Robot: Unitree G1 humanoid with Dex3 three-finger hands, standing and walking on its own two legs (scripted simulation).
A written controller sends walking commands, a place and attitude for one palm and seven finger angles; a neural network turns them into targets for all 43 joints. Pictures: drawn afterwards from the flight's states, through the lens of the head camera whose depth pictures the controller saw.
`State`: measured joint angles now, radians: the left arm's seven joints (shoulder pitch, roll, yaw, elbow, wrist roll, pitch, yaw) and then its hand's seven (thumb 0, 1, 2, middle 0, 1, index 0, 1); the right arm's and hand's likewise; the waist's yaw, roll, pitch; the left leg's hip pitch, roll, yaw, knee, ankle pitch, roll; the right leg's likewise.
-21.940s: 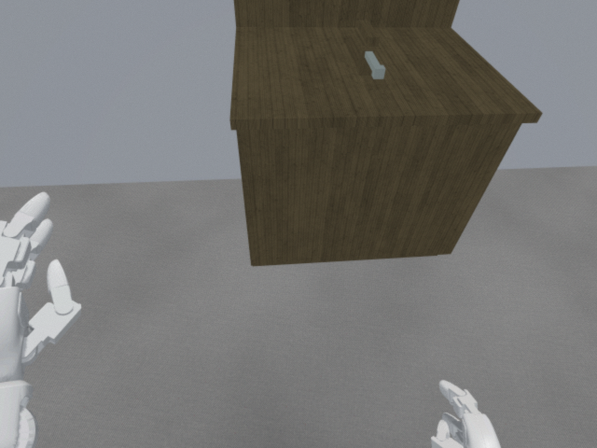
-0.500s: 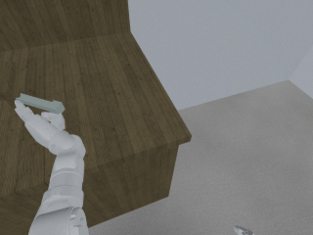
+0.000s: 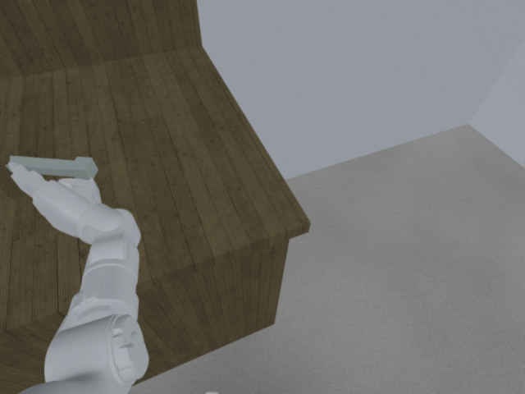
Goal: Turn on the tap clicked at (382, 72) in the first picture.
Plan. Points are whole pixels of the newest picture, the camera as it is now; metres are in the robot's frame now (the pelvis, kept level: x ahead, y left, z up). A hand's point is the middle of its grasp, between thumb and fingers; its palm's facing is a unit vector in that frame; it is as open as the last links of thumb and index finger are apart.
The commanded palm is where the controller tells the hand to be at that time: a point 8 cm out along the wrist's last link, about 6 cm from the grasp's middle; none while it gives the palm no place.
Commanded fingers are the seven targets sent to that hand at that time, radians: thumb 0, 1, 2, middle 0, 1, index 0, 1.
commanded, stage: push the lever round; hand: left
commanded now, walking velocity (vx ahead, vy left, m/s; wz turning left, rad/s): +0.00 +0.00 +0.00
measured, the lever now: (84, 169) +0.45 +0.29 +0.09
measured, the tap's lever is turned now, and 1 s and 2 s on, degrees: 63 79 79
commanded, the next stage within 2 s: lift the hand up off the lever in 0.38 s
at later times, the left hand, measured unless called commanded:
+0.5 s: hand (102, 175) +0.44 +0.26 +0.08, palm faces +0.89 -0.46 -0.08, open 8.3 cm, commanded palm +0.40 +0.27 +0.09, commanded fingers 0.00 0.90 0.90 -0.15 -0.15 -0.15 -0.15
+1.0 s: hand (93, 164) +0.45 +0.27 +0.10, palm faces +0.87 -0.49 -0.07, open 7.8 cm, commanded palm +0.39 +0.27 +0.11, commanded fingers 0.00 0.90 0.90 -0.15 -0.15 -0.15 -0.15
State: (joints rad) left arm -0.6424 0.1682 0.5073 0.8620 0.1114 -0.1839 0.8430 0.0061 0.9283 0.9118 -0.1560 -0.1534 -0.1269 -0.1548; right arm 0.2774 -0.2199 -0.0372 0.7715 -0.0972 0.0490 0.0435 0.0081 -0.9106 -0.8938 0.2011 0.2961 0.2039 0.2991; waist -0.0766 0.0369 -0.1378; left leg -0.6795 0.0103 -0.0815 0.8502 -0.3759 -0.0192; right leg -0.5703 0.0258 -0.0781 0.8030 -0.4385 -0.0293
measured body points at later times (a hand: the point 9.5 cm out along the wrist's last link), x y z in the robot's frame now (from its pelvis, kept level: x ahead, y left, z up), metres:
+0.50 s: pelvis -0.01 -0.01 +0.00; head +0.04 +0.00 +0.44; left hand +0.39 +0.28 +0.09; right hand +0.03 -0.26 -0.13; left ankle +0.02 +0.13 -0.70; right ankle -0.03 -0.10 -0.70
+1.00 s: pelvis +0.01 +0.00 +0.01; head +0.05 +0.00 +0.45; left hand +0.40 +0.29 +0.11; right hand +0.04 -0.26 -0.12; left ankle +0.02 +0.13 -0.70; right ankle -0.03 -0.10 -0.70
